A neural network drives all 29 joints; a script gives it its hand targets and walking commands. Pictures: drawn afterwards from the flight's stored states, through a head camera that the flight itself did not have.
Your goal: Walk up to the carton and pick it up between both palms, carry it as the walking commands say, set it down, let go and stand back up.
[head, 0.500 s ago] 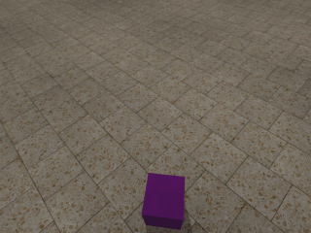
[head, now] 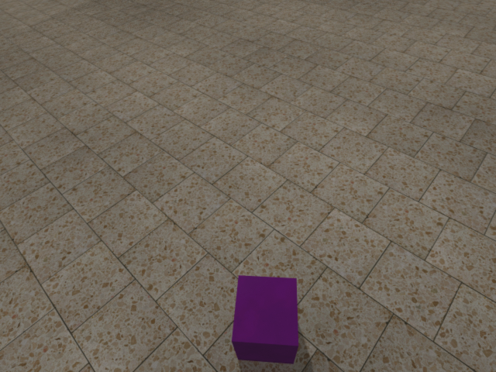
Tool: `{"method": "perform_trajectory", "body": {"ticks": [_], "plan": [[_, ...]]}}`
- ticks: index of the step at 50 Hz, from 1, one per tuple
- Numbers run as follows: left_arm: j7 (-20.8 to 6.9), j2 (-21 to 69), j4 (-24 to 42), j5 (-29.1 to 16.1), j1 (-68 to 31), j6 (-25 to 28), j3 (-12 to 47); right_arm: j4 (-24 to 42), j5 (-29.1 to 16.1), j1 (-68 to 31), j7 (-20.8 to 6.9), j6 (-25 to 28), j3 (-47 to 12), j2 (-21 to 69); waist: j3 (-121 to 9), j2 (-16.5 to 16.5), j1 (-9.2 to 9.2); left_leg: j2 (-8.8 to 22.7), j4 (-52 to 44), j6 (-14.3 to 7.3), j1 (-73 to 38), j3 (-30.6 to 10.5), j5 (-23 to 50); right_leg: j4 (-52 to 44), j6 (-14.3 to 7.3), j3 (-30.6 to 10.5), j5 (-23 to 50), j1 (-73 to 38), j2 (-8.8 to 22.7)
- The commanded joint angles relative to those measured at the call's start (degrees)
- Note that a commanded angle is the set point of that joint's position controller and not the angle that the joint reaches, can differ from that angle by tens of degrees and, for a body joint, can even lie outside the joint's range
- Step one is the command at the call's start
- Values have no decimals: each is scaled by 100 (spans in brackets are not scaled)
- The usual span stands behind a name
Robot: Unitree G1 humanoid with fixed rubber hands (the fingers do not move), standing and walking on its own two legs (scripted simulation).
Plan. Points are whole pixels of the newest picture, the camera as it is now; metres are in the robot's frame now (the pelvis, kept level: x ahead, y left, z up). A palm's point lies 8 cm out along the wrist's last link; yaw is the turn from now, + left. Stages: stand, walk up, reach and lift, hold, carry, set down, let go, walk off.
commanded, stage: walk up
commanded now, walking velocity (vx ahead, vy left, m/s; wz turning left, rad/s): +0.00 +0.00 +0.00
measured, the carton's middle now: (266, 320) +0.41 +0.01 -0.64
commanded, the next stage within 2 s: stand in 0.18 s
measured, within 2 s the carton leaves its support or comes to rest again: neither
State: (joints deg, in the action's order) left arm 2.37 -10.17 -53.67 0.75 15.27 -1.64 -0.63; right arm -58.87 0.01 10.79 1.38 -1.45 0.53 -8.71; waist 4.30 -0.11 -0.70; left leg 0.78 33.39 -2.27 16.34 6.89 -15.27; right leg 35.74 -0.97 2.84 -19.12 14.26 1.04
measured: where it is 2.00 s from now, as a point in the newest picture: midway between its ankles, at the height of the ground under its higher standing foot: outside the picture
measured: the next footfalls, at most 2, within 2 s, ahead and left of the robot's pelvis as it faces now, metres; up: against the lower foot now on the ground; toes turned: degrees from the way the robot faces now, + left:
none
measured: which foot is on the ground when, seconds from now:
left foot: down 0.00-1.00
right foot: down 0.00-1.00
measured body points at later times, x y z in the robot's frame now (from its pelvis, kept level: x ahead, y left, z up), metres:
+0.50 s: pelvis -0.01 +0.01 +0.00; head +0.02 +0.01 +0.45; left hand +0.04 +0.24 -0.14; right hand +0.05 -0.21 -0.15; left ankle +0.03 +0.11 -0.73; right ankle +0.00 -0.10 -0.73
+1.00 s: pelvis -0.01 +0.01 +0.00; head +0.02 +0.01 +0.45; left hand +0.04 +0.24 -0.14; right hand +0.05 -0.21 -0.15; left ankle +0.03 +0.11 -0.73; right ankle +0.00 -0.10 -0.73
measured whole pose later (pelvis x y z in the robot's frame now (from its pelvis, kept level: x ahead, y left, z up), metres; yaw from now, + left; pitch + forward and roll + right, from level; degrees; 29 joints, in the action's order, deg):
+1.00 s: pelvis -0.01 +0.01 +0.00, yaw +0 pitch -1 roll +0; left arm 2.2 -9.9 -53.1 0.6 15.1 -1.2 0.2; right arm -57.8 0.0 11.2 1.4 -2.3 0.5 -9.0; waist 4.3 -0.2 -0.3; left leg 1.1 31.9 -2.2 17.4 6.9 -13.5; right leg 32.9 -0.8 2.8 -17.1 14.7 0.6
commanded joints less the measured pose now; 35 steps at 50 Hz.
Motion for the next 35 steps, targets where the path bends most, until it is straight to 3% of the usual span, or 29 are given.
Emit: {"method": "perform_trajectory", "body": {"ticks": [1, 3, 7, 12, 26, 35], "plan": [[-30, -745, -204, 34, 55, 246, -132, 236, 54, 259, -33, 61, 90, -442, -209, 1037, 119, 174, -787, 155, -410, -403, 300, -2024, -342, -1409, 1066, 51, 1215], [-22, -595, -210, 34, 145, 255, -81, 197, 54, 232, -48, 76, 86, -568, -275, 686, 118, 333, -784, 124, -634, -501, 576, -2122, -242, -1263, 724, 192, 1025], [-28, -604, -192, 19, 154, 297, -101, 101, 72, 386, -53, 118, 95, -545, -547, 423, 123, 447, -927, 82, -777, -595, 706, -2028, -193, -1151, 721, 35, 892], [-45, -573, -139, 33, 102, 280, -107, 63, 84, 421, -42, 129, 78, -548, -374, 438, 122, 536, -1061, 57, -711, -685, 648, -2035, -181, -1114, 255, 199, 815], [-33, -416, -213, 65, 306, 279, -129, 116, 74, 400, -12, 216, 118, -699, -783, -91, 45, 896, -1432, -72, -580, -1030, 809, -1363, -76, -570, 939, -293, 468], [-32, -485, -242, 68, 302, 277, -142, 156, 84, 356, -19, 192, 120, -732, -712, 66, 45, 821, -1320, -42, -488, -935, 630, -1441, -91, -650, 896, -175, 553]]}}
